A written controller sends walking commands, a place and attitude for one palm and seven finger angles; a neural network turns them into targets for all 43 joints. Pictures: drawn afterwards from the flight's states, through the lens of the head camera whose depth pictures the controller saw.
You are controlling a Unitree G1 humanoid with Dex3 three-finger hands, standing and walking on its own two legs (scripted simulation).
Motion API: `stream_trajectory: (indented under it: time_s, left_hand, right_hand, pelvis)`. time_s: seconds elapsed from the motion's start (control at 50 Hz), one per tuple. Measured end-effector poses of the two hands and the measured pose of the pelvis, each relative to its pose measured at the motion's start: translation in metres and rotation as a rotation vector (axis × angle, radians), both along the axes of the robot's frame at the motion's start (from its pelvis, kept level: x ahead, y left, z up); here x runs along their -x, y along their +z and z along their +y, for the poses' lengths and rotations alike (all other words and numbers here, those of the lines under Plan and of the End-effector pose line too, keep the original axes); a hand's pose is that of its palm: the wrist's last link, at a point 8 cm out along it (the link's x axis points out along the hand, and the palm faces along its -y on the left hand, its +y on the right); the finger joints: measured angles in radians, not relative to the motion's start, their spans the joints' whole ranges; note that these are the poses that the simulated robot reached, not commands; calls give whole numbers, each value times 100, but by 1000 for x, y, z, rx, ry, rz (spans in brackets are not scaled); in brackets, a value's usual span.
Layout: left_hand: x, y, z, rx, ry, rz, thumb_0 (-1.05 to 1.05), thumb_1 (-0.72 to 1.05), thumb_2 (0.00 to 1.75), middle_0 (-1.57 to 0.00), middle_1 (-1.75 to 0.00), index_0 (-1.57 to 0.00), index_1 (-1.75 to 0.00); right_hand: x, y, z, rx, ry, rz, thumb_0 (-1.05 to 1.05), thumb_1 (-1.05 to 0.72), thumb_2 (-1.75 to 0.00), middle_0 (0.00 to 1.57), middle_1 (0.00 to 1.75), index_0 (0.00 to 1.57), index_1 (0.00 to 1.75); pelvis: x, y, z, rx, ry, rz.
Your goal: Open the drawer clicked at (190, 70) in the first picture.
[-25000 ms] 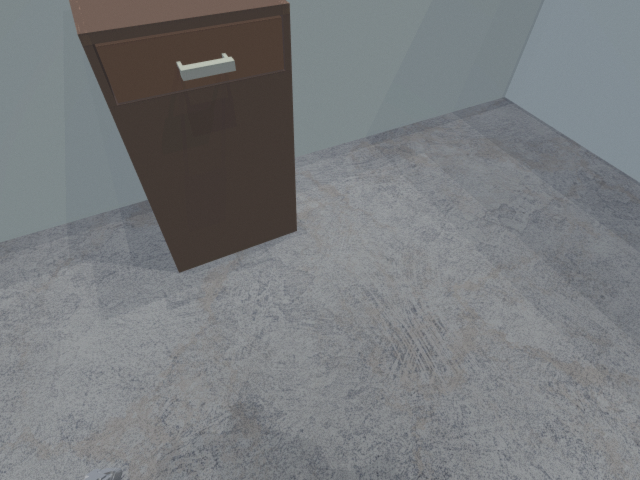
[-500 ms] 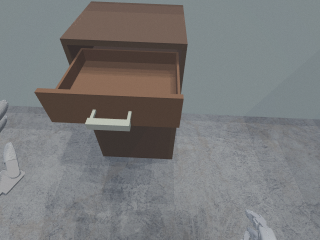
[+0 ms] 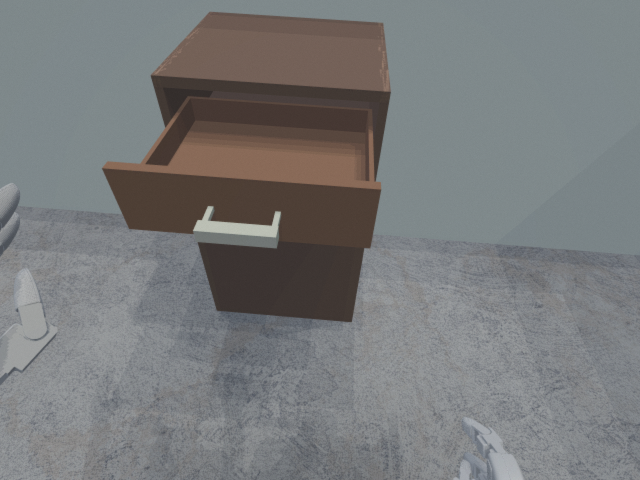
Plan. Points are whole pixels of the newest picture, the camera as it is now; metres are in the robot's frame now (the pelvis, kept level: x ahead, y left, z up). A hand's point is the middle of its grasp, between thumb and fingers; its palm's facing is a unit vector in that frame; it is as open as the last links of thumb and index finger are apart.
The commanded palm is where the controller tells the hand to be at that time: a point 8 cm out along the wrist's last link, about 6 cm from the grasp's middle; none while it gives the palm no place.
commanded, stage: let the arm hang, fingers relaxed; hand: left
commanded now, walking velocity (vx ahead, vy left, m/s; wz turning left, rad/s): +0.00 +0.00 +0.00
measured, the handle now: (240, 224) +0.51 +0.16 +0.02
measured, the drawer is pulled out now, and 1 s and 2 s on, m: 0.29 0.29 0.29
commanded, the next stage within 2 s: look to check the result in 1.18 s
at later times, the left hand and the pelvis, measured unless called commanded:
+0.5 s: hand out of the picture +0.00 +0.20 -0.17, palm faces +0.07 -0.98 -0.21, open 6.9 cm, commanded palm none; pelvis +0.00 +0.01 +0.01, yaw +1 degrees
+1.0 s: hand out of the picture +0.02 +0.18 -0.17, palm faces +0.04 -0.98 -0.21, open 7.3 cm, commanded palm none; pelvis +0.01 +0.01 +0.01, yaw -1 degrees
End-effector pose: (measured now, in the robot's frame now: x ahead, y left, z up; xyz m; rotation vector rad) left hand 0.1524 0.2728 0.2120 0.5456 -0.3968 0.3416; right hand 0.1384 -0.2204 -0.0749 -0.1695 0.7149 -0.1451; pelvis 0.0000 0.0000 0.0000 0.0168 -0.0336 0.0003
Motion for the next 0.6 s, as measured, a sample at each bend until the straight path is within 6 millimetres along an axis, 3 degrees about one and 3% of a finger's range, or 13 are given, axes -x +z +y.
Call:
stream_trajectory:
  time_s: [0.08,0.12,0.18,0.22,0.28,0.34,0.36,0.48,0.6]
  left_hand:
    - [-5,3,-1,-6,4,-5,1,89,90,-21,-30,-21,-30]
    - [-18,-22,5,-8,0,94,1,89,90,-21,-30,-21,-30]
    - [-39,-116,22,160,69,462,0,90,90,-20,-30,-20,-30]
    - [-33,-193,22,297,131,746,0,90,90,-20,-30,-20,-30]
    - [7,-288,-2,448,170,1155,0,91,90,-19,-30,-20,-30]
    - [66,-343,-41,556,150,1471,1,91,90,-19,-30,-19,-30]
    - [84,-351,-49,600,170,1527,1,93,90,-20,-30,-20,-30]
    - [152,-355,-30,637,317,1675,-3,102,90,-21,-30,-21,-30]
    - [193,-345,-19,616,404,1795,-1,96,90,-20,-30,-20,-30]
  right_hand:
    - [-8,-4,0,-3,24,20,1,-90,-90,20,30,21,30]
    - [-12,-13,-4,-11,54,42,1,-90,-90,20,30,21,30]
    - [-7,-36,-11,-10,56,147,1,-90,-90,20,30,21,30]
    - [6,-46,-13,-6,40,217,1,-90,-90,20,30,21,30]
    - [34,-52,-13,-1,-3,311,1,-90,-90,20,30,21,30]
    - [71,-52,-12,7,-51,424,1,-90,-90,19,30,20,30]
    - [84,-52,-11,10,-63,468,1,-91,-90,19,30,20,30]
    - [153,-52,2,-6,-89,722,1,-91,-90,19,30,20,30]
    - [188,-57,22,-65,-114,828,1,-91,-90,19,30,20,30]
  pelvis:
    - [-5,1,-1,12,3,10]
    - [-6,-1,2,18,28,31]
    - [-5,-7,7,19,51,41]
    - [-5,-9,9,12,46,36]
    - [-4,-9,10,4,24,20]
    - [-3,-5,9,8,5,5]
    - [-2,-3,9,11,4,3]
    - [-3,5,7,25,13,5]
    - [-6,7,13,23,9,7]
